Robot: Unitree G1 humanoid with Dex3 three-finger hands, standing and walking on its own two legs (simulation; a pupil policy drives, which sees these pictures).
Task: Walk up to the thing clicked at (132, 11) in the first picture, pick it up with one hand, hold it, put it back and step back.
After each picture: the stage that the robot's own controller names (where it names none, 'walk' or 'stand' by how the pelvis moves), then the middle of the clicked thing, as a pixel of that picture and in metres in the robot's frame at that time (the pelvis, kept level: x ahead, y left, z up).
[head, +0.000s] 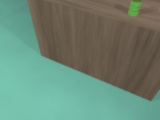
stand; (135, 6) +1.00 -0.35 -0.01
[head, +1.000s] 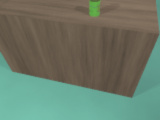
walk; (94, 5) +0.95 -0.03 +0.01
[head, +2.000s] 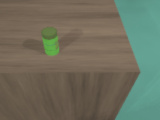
walk; (50, 41) +0.57 +0.17 +0.02
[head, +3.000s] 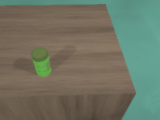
stand; (41, 62) +0.48 +0.20 +0.00
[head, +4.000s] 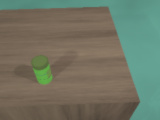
stand; (42, 70) +0.45 +0.19 -0.01
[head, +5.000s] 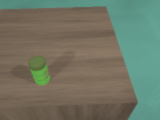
stand; (39, 70) +0.45 +0.19 -0.01
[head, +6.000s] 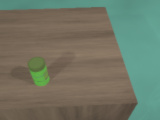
stand; (39, 71) +0.44 +0.20 -0.01
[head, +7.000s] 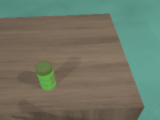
rise first; (46, 76) +0.44 +0.18 -0.01
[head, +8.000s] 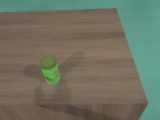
go down; (50, 70) +0.45 +0.18 -0.01
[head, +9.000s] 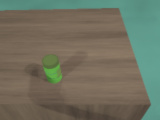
go down; (52, 69) +0.45 +0.16 -0.01
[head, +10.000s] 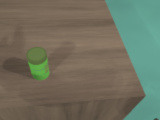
go down; (38, 64) +0.44 +0.15 +0.02
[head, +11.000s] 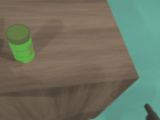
close in; (21, 44) +0.46 +0.17 +0.06
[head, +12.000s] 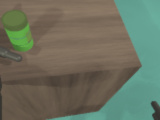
close in; (19, 32) +0.49 +0.17 +0.08
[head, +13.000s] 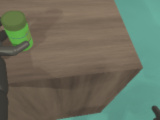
lift; (18, 32) +0.50 +0.17 +0.08
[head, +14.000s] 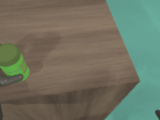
lift; (13, 64) +0.40 +0.19 +0.07
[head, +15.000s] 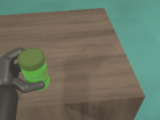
lift; (35, 70) +0.32 +0.14 +0.17
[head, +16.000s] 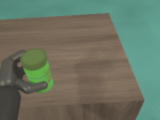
hold; (38, 71) +0.31 +0.14 +0.17
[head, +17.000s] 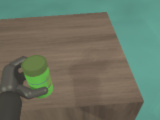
hold; (38, 77) +0.31 +0.14 +0.15
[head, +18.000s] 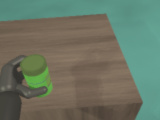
crouch; (37, 76) +0.31 +0.14 +0.16
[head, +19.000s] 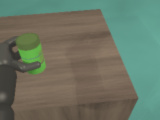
crouch; (32, 54) +0.39 +0.16 +0.16
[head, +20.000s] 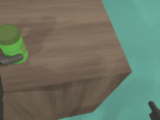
lower; (12, 45) +0.46 +0.17 +0.05
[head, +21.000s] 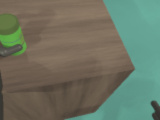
lower; (11, 35) +0.49 +0.17 +0.08
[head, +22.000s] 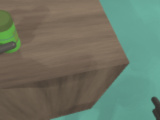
lower; (4, 33) +0.50 +0.17 +0.08
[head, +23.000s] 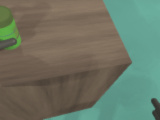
lower; (4, 29) +0.50 +0.17 +0.08
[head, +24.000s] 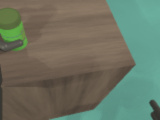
loosen; (12, 30) +0.50 +0.16 +0.08
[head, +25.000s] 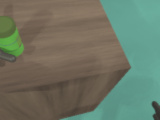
withdraw; (8, 38) +0.48 +0.17 +0.07
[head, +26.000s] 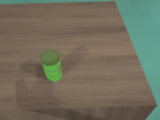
sink last; (52, 66) +0.43 +0.14 +0.03
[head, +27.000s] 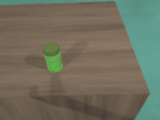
stand; (53, 57) +0.49 +0.16 +0.03
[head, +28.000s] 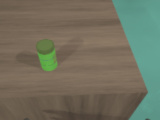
stand; (47, 55) +0.48 +0.16 +0.04
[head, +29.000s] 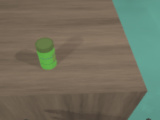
stand; (46, 54) +0.48 +0.16 +0.05
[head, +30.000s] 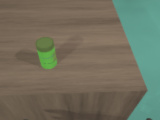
stand; (47, 53) +0.48 +0.16 +0.05
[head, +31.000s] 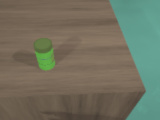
stand; (45, 54) +0.48 +0.15 +0.05
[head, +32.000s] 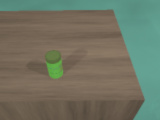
stand; (54, 64) +0.49 +0.15 -0.01
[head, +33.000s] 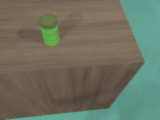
walk; (50, 30) +0.56 +0.14 +0.01
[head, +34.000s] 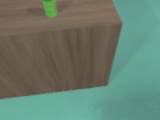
walk; (49, 5) +0.83 +0.21 +0.01
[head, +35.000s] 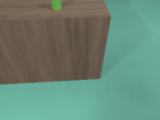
stand; (56, 0) +1.09 +0.21 +0.01
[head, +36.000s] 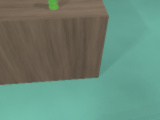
stand; (52, 0) +1.07 +0.21 -0.01
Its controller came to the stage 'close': yes
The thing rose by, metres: 0.19
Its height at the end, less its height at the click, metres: +0.00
